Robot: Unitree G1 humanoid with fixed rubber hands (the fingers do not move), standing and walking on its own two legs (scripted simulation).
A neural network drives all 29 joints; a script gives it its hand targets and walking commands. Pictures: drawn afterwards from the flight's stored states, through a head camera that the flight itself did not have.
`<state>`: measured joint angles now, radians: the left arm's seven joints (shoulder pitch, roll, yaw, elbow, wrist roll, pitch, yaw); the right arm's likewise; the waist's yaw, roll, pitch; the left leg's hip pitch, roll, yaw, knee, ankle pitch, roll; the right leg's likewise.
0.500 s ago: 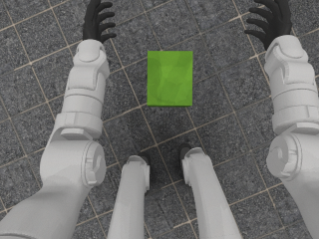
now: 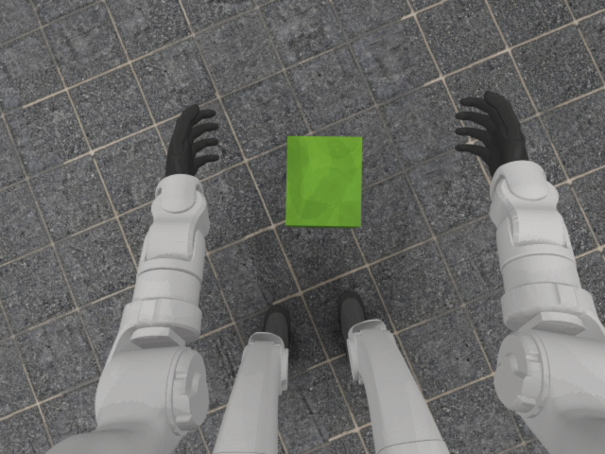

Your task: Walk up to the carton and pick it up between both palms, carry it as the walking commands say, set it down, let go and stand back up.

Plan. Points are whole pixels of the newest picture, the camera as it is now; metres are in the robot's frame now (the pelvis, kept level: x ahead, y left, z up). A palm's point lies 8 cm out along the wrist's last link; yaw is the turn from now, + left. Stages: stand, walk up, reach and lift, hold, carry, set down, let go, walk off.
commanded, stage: let go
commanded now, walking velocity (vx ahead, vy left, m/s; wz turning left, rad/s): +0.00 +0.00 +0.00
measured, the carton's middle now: (323, 185) +0.49 -0.04 -0.63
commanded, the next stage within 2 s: stand in 1.08 s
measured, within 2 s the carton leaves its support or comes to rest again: neither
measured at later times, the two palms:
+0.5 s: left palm (72, 335) +0.28 +0.22 -0.01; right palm (580, 335) +0.25 -0.23 -0.01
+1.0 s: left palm (31, 395) +0.24 +0.25 +0.01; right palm (586, 369) +0.22 -0.22 +0.01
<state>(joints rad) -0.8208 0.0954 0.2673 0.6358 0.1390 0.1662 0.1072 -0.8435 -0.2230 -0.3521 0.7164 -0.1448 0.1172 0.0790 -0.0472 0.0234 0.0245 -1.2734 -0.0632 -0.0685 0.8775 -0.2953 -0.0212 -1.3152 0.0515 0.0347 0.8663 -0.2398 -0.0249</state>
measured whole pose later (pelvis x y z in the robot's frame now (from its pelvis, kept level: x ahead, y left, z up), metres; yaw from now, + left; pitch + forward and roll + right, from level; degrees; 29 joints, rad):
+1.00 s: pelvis +0.07 +0.02 +0.08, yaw -2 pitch -5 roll +0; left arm 0.22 0.21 0.04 0.42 -0.01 0.13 -0.06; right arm 0.21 -0.23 -0.04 0.41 -0.02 0.15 0.07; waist 0.00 0.01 0.11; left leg -0.04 -0.04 -0.05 0.44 -0.31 0.03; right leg -0.09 0.04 0.06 0.44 -0.26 -0.01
